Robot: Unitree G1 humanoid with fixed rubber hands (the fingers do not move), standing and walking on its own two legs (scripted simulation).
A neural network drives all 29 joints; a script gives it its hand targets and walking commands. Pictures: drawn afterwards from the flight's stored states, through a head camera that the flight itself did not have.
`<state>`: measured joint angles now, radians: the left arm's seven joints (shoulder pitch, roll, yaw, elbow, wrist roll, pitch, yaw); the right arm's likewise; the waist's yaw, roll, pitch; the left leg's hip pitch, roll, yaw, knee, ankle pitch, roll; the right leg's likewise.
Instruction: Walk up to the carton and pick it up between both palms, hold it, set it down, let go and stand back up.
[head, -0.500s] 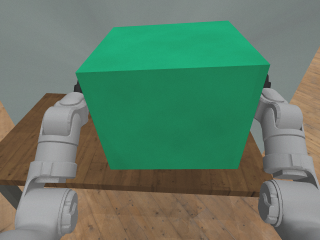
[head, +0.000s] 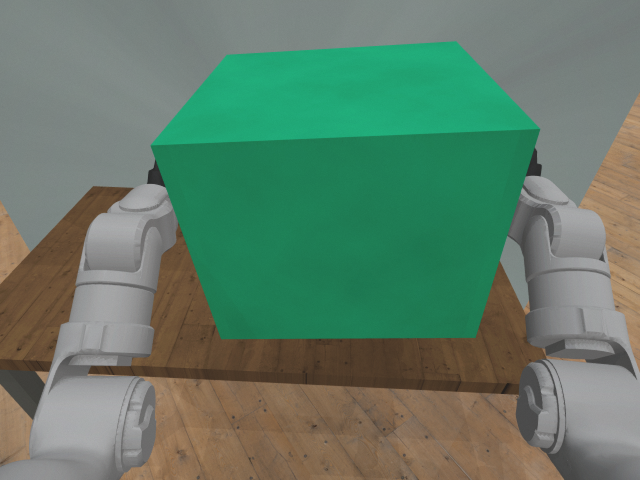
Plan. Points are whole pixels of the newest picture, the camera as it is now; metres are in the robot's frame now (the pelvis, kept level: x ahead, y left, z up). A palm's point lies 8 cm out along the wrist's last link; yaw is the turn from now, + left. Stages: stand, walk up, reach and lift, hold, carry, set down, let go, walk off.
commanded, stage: hold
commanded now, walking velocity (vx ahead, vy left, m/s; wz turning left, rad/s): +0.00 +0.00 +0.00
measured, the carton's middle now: (342, 185) +0.44 -0.04 +0.21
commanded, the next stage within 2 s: none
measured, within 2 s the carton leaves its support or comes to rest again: neither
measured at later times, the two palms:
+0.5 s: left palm (165, 196) +0.38 +0.17 +0.23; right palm (516, 188) +0.38 -0.23 +0.25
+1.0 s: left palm (165, 196) +0.38 +0.17 +0.23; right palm (516, 188) +0.38 -0.23 +0.25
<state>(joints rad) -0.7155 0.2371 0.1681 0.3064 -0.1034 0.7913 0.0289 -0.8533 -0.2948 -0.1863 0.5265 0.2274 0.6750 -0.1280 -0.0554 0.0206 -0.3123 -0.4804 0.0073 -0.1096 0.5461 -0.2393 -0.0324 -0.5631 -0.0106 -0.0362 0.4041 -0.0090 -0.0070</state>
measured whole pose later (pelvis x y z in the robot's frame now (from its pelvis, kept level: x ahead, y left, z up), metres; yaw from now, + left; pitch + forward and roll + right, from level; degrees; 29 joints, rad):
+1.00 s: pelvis +0.00 +0.00 +0.00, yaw +0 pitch +10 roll +0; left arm -0.72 0.24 0.17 0.31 -0.10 0.79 0.03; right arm -0.85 -0.29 -0.19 0.53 0.23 0.68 -0.13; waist -0.06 0.02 -0.31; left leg -0.48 0.01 -0.11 0.55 -0.24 -0.03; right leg -0.56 -0.01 -0.04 0.40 -0.01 -0.01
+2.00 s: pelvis +0.00 +0.00 +0.00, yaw +0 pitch +10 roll +0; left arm -0.72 0.24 0.17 0.31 -0.10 0.79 0.03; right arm -0.85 -0.29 -0.18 0.53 0.23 0.68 -0.13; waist -0.06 0.02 -0.31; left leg -0.48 0.01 -0.11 0.54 -0.24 -0.03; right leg -0.56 -0.01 -0.04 0.40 -0.01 -0.01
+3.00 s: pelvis +0.00 +0.00 +0.00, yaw +0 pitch +10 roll +0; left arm -0.72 0.24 0.17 0.31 -0.10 0.79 0.03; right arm -0.85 -0.29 -0.18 0.53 0.23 0.68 -0.12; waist -0.06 0.02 -0.31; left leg -0.48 0.01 -0.12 0.54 -0.24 -0.03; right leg -0.56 -0.01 -0.03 0.40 -0.01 -0.01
